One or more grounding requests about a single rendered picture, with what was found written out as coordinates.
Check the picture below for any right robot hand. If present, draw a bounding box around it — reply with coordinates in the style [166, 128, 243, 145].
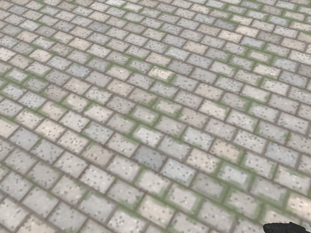
[263, 221, 311, 233]

